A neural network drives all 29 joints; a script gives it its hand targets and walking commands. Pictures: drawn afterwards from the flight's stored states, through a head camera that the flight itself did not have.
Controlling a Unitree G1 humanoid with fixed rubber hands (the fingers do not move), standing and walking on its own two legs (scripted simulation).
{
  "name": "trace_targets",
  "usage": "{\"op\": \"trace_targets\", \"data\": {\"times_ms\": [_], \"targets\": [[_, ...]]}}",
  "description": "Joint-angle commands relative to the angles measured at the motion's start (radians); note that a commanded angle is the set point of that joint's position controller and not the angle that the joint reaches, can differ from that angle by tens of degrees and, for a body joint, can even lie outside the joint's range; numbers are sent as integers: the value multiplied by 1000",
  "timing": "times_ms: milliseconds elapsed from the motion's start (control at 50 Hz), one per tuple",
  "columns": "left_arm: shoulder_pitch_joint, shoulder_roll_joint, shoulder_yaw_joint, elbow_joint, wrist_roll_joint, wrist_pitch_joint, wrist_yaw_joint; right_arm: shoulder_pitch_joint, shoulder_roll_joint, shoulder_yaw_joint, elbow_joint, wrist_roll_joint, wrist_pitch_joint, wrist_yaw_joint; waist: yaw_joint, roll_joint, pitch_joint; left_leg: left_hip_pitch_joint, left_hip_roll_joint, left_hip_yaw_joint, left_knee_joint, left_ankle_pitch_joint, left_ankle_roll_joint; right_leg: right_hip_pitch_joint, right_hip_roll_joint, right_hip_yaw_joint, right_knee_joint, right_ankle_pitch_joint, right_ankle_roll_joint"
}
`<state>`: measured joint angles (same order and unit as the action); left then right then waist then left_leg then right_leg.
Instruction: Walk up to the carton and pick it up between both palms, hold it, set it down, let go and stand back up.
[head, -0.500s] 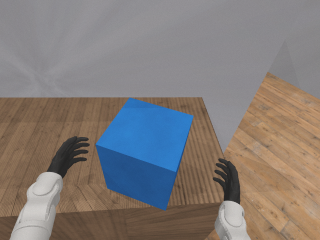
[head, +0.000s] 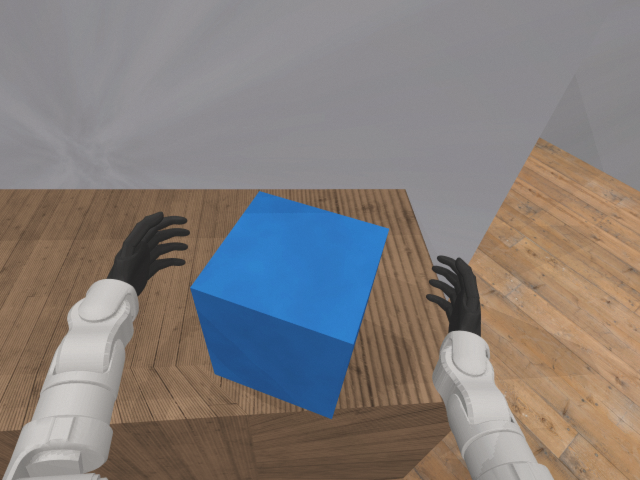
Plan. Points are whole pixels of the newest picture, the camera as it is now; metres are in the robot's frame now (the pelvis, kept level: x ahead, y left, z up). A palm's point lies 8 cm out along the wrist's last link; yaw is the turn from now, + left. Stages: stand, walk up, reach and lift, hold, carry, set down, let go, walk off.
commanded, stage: reach and lift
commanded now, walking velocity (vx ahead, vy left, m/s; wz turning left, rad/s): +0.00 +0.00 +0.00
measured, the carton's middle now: (296, 306) +0.38 +0.04 -0.06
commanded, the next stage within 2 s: none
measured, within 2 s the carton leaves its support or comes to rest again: neither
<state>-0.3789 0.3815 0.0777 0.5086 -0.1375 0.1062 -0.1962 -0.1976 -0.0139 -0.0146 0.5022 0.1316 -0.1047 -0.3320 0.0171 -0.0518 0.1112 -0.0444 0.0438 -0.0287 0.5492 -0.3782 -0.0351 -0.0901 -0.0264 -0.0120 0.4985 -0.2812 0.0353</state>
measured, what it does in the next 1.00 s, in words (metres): stands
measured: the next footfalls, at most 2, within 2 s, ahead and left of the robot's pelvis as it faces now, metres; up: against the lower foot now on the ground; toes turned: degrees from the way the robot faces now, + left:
none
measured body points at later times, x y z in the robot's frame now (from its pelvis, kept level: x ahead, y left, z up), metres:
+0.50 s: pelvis -0.02 +0.00 +0.00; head +0.00 +0.03 +0.45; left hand +0.41 +0.21 +0.11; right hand +0.36 -0.15 +0.09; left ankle -0.04 +0.13 -0.73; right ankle +0.00 -0.15 -0.73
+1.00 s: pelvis -0.02 +0.01 -0.01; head +0.05 +0.05 +0.44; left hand +0.41 +0.24 +0.01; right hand +0.35 -0.15 +0.00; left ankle -0.04 +0.13 -0.73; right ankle +0.00 -0.15 -0.73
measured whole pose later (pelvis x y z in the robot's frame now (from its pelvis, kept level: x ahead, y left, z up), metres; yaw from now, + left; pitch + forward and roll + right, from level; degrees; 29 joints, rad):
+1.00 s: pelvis -0.02 +0.01 -0.01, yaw -1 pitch +12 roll -3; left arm -0.81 0.38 -0.07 1.31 -0.18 -0.28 -0.12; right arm -0.58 -0.03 -0.01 1.03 0.15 -0.28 -0.28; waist -0.04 -0.02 -0.08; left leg -0.53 0.05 -0.03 0.64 -0.33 -0.03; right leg -0.52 -0.02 -0.01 0.47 -0.17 0.04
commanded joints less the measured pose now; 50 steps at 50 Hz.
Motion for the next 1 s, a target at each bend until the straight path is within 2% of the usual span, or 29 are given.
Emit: {"op": "trace_targets", "data": {"times_ms": [0,40,60,100,220,280,300,420,440,480,500,520,560,580,600,640,660,680,700,760,780,800,820,840,860,880,900,920,980], "targets": [[-405,179,-24,51,-116,6,9,-412,-90,32,-142,83,13,-9,-105,89,-232,-158,-60,70,-115,463,-1,209,10,8,-110,517,-17],[-474,187,-30,29,-121,6,16,-437,-117,9,-143,74,31,-12,-143,125,-226,-175,-62,71,-126,425,-4,184,9,1,-111,507,-14],[-547,184,-40,70,-133,10,23,-519,-117,14,-130,86,42,-5,-126,124,-215,-196,-59,66,-130,407,-6,167,11,-1,-108,460,-18],[-525,185,-49,57,-120,17,22,-508,-125,-3,-120,85,62,-5,-149,113,-244,-168,-61,68,-132,463,-4,185,14,0,-115,531,-20],[-712,179,-80,90,-136,-2,48,-632,-132,-81,-42,54,95,1,-207,134,-327,-206,-56,58,-139,400,-11,159,20,-10,-126,434,-36],[-772,184,-102,238,-147,-10,50,-694,-134,-81,77,53,136,5,-209,124,-296,-260,-57,58,-158,330,0,153,17,-5,-124,384,-38],[-782,190,-90,219,-133,-10,54,-688,-127,-97,99,50,143,5,-206,136,-324,-254,-53,53,-165,336,2,164,15,-9,-126,380,-39],[-840,190,-83,325,-137,-39,85,-782,-127,-100,114,69,115,1,-191,129,-484,-269,-67,64,-127,409,2,185,27,-12,-96,487,-29],[-839,191,-91,362,-138,-38,86,-794,-146,-121,134,53,111,1,-208,127,-479,-273,-61,56,-127,406,3,169,35,-14,-98,469,-27],[-839,180,-97,405,-150,-54,82,-809,-131,-95,121,61,106,-3,-185,95,-530,-300,-63,60,-121,389,16,185,22,-8,-86,492,-22],[-837,203,-78,395,-136,-63,86,-777,-119,-89,134,63,100,0,-178,123,-546,-293,-71,71,-115,402,9,195,24,-7,-77,501,-19],[-833,187,-87,432,-149,-76,83,-790,-128,-83,135,66,87,1,-191,105,-563,-306,-71,71,-102,415,9,197,25,-10,-71,538,-21],[-795,196,-77,477,-140,-102,89,-754,-112,-72,177,61,72,8,-169,92,-589,-303,-70,69,-86,438,16,202,27,-3,-55,560,-18],[-820,200,-77,427,-152,-110,89,-777,-126,-82,115,64,55,0,-158,92,-666,-304,-69,74,-87,456,9,226,25,-4,-48,604,-10],[-837,203,-79,466,-148,-121,88,-783,-123,-83,173,60,50,1,-171,103,-628,-324,-73,73,-74,445,9,217,24,-2,-37,602,-8],[-794,160,-96,549,-139,-157,75,-734,-77,-68,258,46,37,13,-158,88,-566,-357,-66,68,-78,404,19,178,20,1,-42,521,-16],[-761,142,-104,571,-129,-180,72,-702,-66,-75,306,35,19,18,-183,98,-527,-345,-64,62,-78,408,18,140,23,-5,-45,504,-16],[-804,149,-110,550,-139,-200,70,-722,-77,-76,297,32,2,16,-175,117,-565,-333,-62,61,-66,428,11,113,22,-12,-39,494,-17],[-811,118,-133,556,-133,-226,72,-703,-56,-101,336,21,-17,21,-195,136,-576,-324,-57,55,-49,450,-1,82,28,-19,-41,462,-25],[-825,138,-121,632,-144,-299,82,-741,-79,-111,361,-1,-93,36,-183,138,-653,-344,-57,57,18,506,-16,15,33,-22,-9,478,-21],[-839,130,-132,568,-147,-312,86,-746,-91,-113,338,9,-114,35,-190,167,-721,-322,-60,62,30,532,-28,20,32,-23,-5,525,-20],[-794,118,-145,729,-148,-322,78,-733,-53,-94,437,6,-120,38,-186,126,-636,-380,-63,58,50,490,-20,-6,37,-21,7,472,-22],[-806,117,-138,689,-146,-342,80,-744,-70,-92,406,18,-145,41,-169,123,-692,-384,-60,62,49,475,-20,-18,34,-16,10,458,-18],[-797,107,-159,775,-143,-355,76,-731,-49,-85,498,8,-155,42,-186,131,-631,-425,-57,53,55,419,-12,-60,32,-23,14,389,-20],[-796,118,-150,749,-145,-375,77,-738,-67,-76,492,8,-167,47,-168,112,-675,-431,-60,61,64,421,-9,-76,35,-23,25,396,-20],[-822,108,-168,785,-155,-395,81,-776,-75,-96,482,10,-197,47,-179,123,-724,-439,-56,58,69,430,-20,-94,38,-26,25,403,-20],[-823,113,-164,780,-162,-412,88,-776,-85,-78,471,16,-219,52,-155,129,-761,-455,-54,61,90,430,-22,-114,39,-24,42,359,-21],[-873,70,-221,811,-176,-446,96,-796,-69,-104,557,0,-242,54,-210,169,-745,-470,-49,46,106,419,-36,-195,41,-42,49,323,-25],[-943,90,-237,784,-213,-498,115,-893,-140,-90,529,35,-292,81,-194,201,-838,-462,-49,42,153,423,-53,-295,49,-45,82,288,-38]]}}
